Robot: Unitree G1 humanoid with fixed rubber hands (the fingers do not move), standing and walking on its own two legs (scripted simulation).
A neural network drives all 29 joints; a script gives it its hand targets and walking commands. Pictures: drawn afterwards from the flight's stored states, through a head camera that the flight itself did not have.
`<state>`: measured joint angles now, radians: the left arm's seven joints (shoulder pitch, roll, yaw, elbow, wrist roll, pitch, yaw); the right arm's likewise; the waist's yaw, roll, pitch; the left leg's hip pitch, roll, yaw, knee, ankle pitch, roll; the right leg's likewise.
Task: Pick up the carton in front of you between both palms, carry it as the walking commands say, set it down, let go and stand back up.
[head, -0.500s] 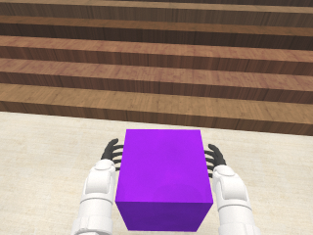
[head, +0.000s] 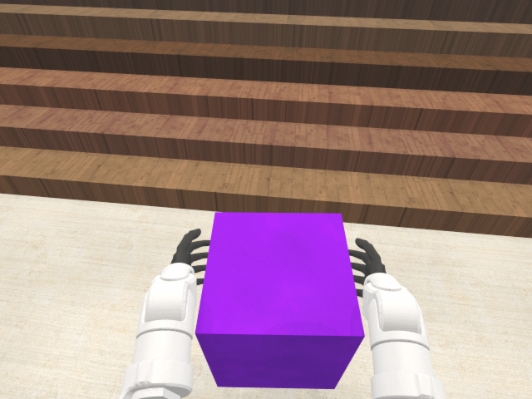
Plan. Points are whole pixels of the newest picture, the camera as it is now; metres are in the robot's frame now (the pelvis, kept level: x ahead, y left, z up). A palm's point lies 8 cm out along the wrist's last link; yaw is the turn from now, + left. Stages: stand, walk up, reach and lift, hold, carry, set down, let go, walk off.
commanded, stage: carry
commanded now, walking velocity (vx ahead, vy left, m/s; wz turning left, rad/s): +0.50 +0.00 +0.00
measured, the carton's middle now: (276, 303) +0.29 +0.00 -0.03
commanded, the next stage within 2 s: none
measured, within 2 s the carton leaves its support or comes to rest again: neither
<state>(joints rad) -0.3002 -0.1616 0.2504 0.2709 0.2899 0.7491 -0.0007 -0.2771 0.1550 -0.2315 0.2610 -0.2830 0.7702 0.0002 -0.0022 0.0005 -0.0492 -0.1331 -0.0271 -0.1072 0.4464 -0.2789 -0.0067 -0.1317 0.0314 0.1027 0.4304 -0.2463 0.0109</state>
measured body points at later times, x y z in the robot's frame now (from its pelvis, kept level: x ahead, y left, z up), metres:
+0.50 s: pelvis +0.16 +0.02 -0.01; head +0.14 +0.03 +0.44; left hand +0.43 +0.18 +0.07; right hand +0.44 -0.12 +0.07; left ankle +0.16 +0.11 -0.74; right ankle +0.06 -0.11 -0.74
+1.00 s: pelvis +0.47 -0.01 +0.00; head +0.48 -0.01 +0.45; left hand +0.73 +0.17 +0.05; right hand +0.75 -0.14 +0.05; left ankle +0.36 +0.11 -0.65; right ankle +0.50 -0.07 -0.74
